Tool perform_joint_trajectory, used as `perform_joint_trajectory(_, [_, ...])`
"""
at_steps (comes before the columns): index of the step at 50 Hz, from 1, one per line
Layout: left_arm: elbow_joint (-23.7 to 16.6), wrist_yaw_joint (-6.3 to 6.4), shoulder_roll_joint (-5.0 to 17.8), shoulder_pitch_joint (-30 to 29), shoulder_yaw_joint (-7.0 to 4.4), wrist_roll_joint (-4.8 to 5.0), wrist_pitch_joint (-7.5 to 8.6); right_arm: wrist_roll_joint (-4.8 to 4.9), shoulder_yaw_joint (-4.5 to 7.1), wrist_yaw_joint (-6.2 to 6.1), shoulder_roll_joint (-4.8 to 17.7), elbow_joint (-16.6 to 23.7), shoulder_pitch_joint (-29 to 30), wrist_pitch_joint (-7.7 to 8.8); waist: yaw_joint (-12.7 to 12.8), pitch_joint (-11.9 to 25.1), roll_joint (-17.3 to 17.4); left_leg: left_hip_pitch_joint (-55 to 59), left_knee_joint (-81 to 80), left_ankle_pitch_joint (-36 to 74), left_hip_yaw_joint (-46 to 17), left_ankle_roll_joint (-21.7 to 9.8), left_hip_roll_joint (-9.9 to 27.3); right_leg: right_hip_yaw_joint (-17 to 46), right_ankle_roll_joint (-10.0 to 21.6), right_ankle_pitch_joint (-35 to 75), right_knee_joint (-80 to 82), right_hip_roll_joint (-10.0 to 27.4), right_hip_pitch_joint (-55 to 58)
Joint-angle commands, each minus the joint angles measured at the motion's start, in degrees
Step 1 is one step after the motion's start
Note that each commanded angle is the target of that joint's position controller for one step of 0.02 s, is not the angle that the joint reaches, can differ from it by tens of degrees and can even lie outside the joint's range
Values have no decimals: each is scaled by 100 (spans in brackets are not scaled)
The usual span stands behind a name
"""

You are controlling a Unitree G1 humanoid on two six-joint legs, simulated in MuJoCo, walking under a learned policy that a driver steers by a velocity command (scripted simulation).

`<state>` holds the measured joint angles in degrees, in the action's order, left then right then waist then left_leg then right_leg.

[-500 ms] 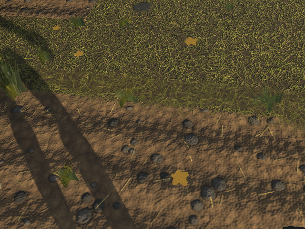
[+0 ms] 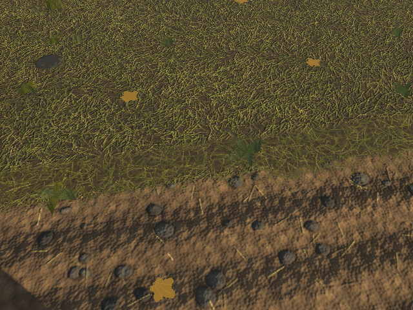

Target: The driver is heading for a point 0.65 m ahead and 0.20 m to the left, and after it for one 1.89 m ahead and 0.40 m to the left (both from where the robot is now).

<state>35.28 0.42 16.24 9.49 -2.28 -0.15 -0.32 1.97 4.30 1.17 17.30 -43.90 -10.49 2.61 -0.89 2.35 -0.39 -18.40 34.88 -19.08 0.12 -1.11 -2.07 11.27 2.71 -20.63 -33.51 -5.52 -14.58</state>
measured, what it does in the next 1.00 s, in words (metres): walks ahead, turning left: left foot, then right foot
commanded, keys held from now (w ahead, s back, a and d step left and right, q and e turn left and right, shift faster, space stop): w+q+shift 0.32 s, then q+shift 0.46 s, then e+shift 0.22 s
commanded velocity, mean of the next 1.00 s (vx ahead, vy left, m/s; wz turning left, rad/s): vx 0.41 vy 0.00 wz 0.64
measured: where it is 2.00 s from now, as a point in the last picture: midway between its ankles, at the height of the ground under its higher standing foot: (173, 302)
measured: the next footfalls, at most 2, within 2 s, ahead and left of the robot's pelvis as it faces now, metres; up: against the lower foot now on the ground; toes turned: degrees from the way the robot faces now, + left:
left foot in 0.02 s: +0.03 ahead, +0.11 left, +0.00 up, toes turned -2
right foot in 0.40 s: +0.40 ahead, -0.06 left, +0.00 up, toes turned +20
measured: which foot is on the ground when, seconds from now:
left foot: up 0.00-0.00, down 0.02-0.40, up 0.42-0.78, down 0.80-1.00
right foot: down 0.00-0.02, up 0.04-0.38, down 0.40-0.80, up 0.82-1.00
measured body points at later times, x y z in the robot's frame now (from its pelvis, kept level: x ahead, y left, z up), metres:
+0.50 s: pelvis +0.28 +0.03 +0.00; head +0.32 +0.05 +0.44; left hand +0.40 +0.33 -0.07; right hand +0.38 -0.25 -0.12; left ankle +0.08 +0.10 -0.63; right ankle +0.36 -0.07 -0.73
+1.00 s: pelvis +0.44 +0.13 +0.00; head +0.48 +0.18 +0.44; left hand +0.38 +0.45 -0.12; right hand +0.75 +0.06 -0.09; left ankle +0.46 +0.24 -0.73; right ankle +0.54 +0.01 -0.67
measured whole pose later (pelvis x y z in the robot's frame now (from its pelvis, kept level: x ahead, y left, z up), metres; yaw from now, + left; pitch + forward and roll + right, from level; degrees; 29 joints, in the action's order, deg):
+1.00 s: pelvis +0.44 +0.13 +0.00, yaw +40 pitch +0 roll +0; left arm 42.8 0.7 17.9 5.9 -2.8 1.2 -0.6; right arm -1.8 1.2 0.2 14.4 -35.9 -6.0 0.7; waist 0.0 -7.0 -1.8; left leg -21.8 29.6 -8.3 3.7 -5.0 -2.9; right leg 0.9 -3.7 -26.8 -61.2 4.4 -28.8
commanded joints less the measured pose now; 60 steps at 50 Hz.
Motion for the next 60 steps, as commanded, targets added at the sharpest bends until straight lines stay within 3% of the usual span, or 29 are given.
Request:
perform_joint_trajectory(1, [-185,2,705,86,-168,8,252,27,95,47,503,160,-366,346,-106,-480,-595,839,-757,-419,-507,-582,320,982,719,-1718,720,1216,-786])
perform_joint_trajectory(2, [-384,9,406,-137,-81,40,365,-14,146,36,832,27,-983,424,-224,-449,371,1534,-1612,-1632,-2198,-1113,1058,-38,340,-829,-899,570,-1661])
perform_joint_trajectory(3, [-751,50,562,-576,-128,186,539,-112,316,135,1351,-50,-1531,467,-381,-767,1617,2140,-2623,-2971,-4831,-2010,2042,-783,12,-867,-2322,118,-3228])
perform_joint_trajectory(4, [-791,49,819,-860,-180,310,704,-124,250,163,1093,-25,-1615,504,-499,-1001,1083,2312,-2747,-3278,-5294,-2092,2231,-352,23,-872,-2915,296,-3928])
perform_joint_trajectory(5, [-605,-84,900,-953,-181,-455,552,-500,274,192,1074,-58,-1450,260,-438,-1007,543,2377,-2602,-2803,-4586,-1692,1865,-503,-32,-434,-2855,484,-4104])
perform_joint_trajectory(6, [-586,-159,812,-920,-174,-514,523,-475,274,140,1029,-15,-1506,183,-454,-861,436,2380,-2490,-2107,-3903,-1466,1567,-611,-111,-66,-2792,573,-3880])
perform_joint_trajectory(9, [-621,-341,453,-949,-44,-400,417,-264,173,-7,737,-198,-1706,130,-376,-702,710,1933,-2603,-714,-3000,-1307,998,-889,-384,313,-2203,645,-3177])
perform_joint_trajectory(15, [-885,-375,310,-1789,106,-187,376,-258,262,-52,847,-353,-1873,64,-571,-711,930,1183,-2510,836,-2628,-1246,722,-1282,-581,943,-280,249,-1873])
perform_joint_trajectory(17, [-777,-274,450,-1338,51,-141,412,-236,280,-66,915,-336,-1652,84,-253,-553,948,859,-2100,2396,-2590,-987,766,-1228,-486,1160,193,138,-690])
perform_joint_trajectory(19, [-342,-43,856,40,-137,-185,466,-160,349,-48,1147,-300,-1439,122,430,249,537,515,-255,4643,-2090,-484,304,-1219,-254,1363,620,59,1349])
perform_joint_trajectory(20, [-218,103,1195,913,-262,-273,503,-104,321,-15,986,-194,-1362,170,830,826,395,-272,1138,3841,-1942,-285,1,-623,-62,1017,584,832,2676])
perform_joint_trajectory(21, [-297,183,1415,1423,-385,121,609,106,-88,-168,-456,111,-1826,163,713,2083,-1249,-1658,2846,-1129,-1694,-100,-452,1683,503,1105,772,2762,4557])
perform_joint_trajectory(22, [-262,145,1277,1330,-330,60,618,174,-75,-265,119,273,-1998,124,562,2137,-1791,-2215,4033,-1464,-1224,66,-151,3362,939,1122,1297,3503,4128])
perform_joint_trajectory(23, [-349,165,903,827,-276,17,596,149,65,-304,607,346,-1636,45,504,1183,-1134,-2476,4357,-935,-1033,205,243,2596,984,1850,1289,3279,3331])
perform_joint_trajectory(24, [-301,168,675,614,-238,-21,555,67,119,-296,759,396,-1161,-27,517,402,-650,-2359,4266,-663,-795,314,469,1109,811,3504,1163,2886,2489])
perform_joint_trajectory(26, [-203,106,442,93,-208,-82,494,30,193,-281,665,474,-1074,-185,111,-22,-572,-2118,4079,-391,-596,376,773,-86,651,3854,1354,2304,1518])
perform_joint_trajectory(29, [-26,76,409,-479,-242,17,569,32,32,-185,123,887,-686,-366,-98,-654,-838,-2014,3079,-191,-300,462,974,-1087,706,4257,1903,2226,522])
perform_joint_trajectory(35, [193,79,991,-855,-464,257,480,-79,78,166,400,1027,-312,-447,-138,-110,-383,-603,727,1753,291,91,656,-2242,398,4234,1418,2026,761])
perform_joint_trajectory(37, [218,50,1151,-853,-534,360,444,-78,230,181,747,1074,-369,-492,-292,13,-366,-133,491,1416,536,-179,360,-2334,284,4858,762,2046,877])
perform_joint_trajectory(39, [202,1,1099,-823,-531,418,340,-62,483,90,1164,931,-1148,-477,-783,397,-60,1142,-113,1597,691,-603,-95,-2496,16,4792,-912,1844,592])
perform_joint_trajectory(40, [201,-54,695,-292,-405,209,331,-45,563,-30,1433,951,-1266,-442,-653,406,1049,2205,-537,3667,-174,-924,248,-2425,-316,1408,-2412,1344,-572])
perform_joint_trajectory(41, [136,-102,426,380,-266,-55,336,-232,496,-120,1866,1455,-496,-428,76,1049,2335,3183,-342,6039,-2875,-2240,1997,-1988,-706,-2360,-4769,389,-2075])
perform_joint_trajectory(42, [223,-136,1034,357,-314,101,342,-329,359,-21,1557,1735,-409,-319,-326,2375,1297,3271,-1145,4575,-3918,-2717,2668,-680,-680,-2032,-5288,415,-2184])
perform_joint_trajectory(43, [183,-129,1233,-173,-350,276,299,-289,247,1,1249,1658,-227,-246,-353,1844,531,2716,-1381,3290,-3341,-2279,2484,-672,-568,-1487,-5079,709,-2321])
perform_joint_trajectory(45, [340,23,905,-235,-245,150,115,-145,12,-46,634,1395,148,-178,-71,856,30,1452,-1313,2551,-2191,-1531,1958,-716,-523,-1074,-3931,1218,-2031])
perform_joint_trajectory(49, [647,73,600,269,-151,117,-42,-467,-64,-168,534,1110,579,-49,231,548,425,130,-1508,3529,-584,-1308,1460,-905,-684,-417,-2470,1124,-494])
perform_joint_trajectory(52, [505,86,731,25,-167,142,-83,-396,86,-296,872,996,503,-166,34,512,469,530,-1616,3050,-512,-1465,1730,-1078,-773,-135,-2216,1097,-831])
perform_joint_trajectory(56, [319,52,703,-183,-211,157,-236,-357,87,-370,695,899,562,-297,-54,96,587,585,-1907,1436,-432,-1405,1935,-1193,-751,-122,-2067,1222,-1193])
perform_joint_trajectory(60, [209,-75,597,-127,-241,142,-245,-303,153,-366,678,810,602,-334,-17,157,644,984,-1584,2027,-97,-1240,2078,-1472,-584,-301,-1452,1141,-1040])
